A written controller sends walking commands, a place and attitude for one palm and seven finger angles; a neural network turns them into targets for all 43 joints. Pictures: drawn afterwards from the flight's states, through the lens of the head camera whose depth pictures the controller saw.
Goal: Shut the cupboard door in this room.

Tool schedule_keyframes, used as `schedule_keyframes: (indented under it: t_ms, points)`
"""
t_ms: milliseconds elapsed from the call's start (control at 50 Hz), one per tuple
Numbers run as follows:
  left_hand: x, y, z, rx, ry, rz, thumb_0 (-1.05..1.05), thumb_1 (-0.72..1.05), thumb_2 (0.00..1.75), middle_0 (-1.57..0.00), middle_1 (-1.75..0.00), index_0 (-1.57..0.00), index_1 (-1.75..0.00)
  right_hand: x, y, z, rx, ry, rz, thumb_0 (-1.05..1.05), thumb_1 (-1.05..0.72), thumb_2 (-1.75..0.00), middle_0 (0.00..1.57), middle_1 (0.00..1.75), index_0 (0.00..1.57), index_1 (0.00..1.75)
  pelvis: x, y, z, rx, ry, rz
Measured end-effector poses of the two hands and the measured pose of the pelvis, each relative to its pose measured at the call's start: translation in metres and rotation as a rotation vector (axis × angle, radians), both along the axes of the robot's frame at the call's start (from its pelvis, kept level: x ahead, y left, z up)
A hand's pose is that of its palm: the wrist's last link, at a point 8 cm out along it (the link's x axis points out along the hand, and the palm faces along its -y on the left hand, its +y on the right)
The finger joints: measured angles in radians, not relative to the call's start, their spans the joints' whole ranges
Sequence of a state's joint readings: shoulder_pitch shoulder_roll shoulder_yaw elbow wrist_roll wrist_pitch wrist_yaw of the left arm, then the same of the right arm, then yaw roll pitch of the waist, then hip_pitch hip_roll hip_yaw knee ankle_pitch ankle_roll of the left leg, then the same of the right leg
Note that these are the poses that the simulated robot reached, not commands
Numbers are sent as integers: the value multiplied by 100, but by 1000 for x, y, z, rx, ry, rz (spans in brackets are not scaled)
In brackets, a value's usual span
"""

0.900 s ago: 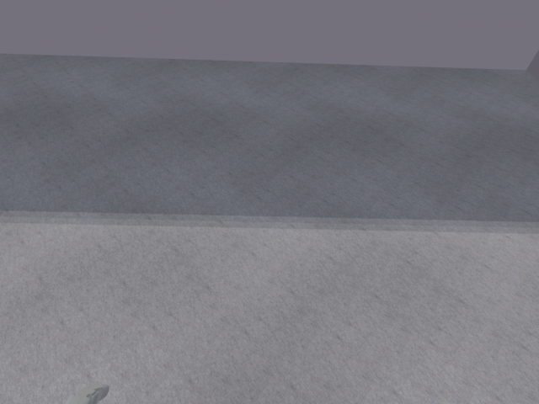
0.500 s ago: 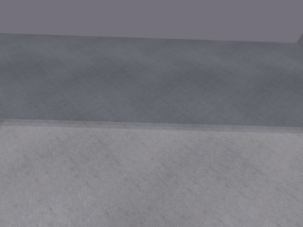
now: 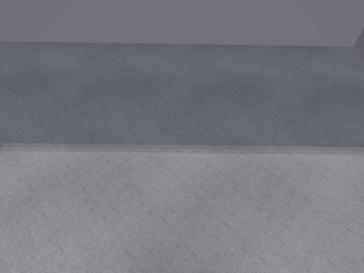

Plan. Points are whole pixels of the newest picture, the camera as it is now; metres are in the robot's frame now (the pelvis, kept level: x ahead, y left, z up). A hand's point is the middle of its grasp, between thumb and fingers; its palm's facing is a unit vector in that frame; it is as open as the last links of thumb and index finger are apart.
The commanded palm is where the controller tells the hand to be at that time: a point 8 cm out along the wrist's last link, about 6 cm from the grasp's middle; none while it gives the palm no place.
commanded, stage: turn or walk to find it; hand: left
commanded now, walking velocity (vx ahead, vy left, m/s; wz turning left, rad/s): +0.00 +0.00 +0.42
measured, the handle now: out of the picture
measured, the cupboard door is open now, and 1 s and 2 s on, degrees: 84 84 84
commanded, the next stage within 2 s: none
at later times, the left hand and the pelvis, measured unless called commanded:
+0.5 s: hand out of the picture +0.04 +0.22 -0.18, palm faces +0.10 -0.97 -0.24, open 7.4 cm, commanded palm none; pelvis -0.01 +0.01 -0.01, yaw +7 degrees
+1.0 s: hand out of the picture -0.06 +0.17 -0.17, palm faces +0.37 -0.89 -0.25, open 7.4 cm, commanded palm none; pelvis -0.04 -0.02 -0.01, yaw +22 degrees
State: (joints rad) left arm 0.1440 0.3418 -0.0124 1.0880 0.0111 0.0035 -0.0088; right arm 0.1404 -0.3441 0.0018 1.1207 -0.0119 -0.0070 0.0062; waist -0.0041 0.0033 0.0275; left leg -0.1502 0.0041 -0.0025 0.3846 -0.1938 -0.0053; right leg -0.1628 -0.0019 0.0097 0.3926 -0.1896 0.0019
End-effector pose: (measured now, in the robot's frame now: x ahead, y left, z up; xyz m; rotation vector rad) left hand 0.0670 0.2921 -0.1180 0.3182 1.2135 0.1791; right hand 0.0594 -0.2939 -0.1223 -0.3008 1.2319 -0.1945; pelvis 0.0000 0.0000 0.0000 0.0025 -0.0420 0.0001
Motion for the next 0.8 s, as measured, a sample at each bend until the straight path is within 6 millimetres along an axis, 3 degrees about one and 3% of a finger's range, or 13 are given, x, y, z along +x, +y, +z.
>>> schedule_keyframes:
  t_ms: [180,400,500,580,680,800]
  points:
    - [3,-6,-4,-7,-16,24,0,91,90,-20,-30,-20,-30,3,5,-5,9,13,16,1,-91,-90,21,30,20,30,-1,-1,-3,-4,16,26]
    - [-30,-21,-39,-103,33,105,0,91,90,-20,-30,-20,-30,-4,60,-21,76,66,48,1,-91,-90,20,30,20,30,-5,15,-17,-11,35,85]
    - [-42,-23,-33,-105,39,152,0,91,90,-20,-30,-20,-30,-11,75,-20,105,82,65,0,-91,-90,21,30,20,30,-12,12,-11,-19,50,123]
    - [-48,-28,-22,-91,10,191,0,91,90,-20,-30,-20,-30,-12,71,-22,115,95,87,1,-91,-90,21,30,21,30,-17,4,-7,-27,63,160]
    - [-57,-42,-14,-54,-49,236,0,91,90,-20,-30,-20,-30,-5,48,-33,127,85,116,1,-91,-90,21,30,21,30,-25,-15,-12,-12,66,209]
    - [-93,-61,-3,-28,-62,307,0,91,90,-20,-30,-20,-30,15,23,-32,116,63,165,1,-91,-90,21,30,20,30,-29,-30,-9,7,37,275]
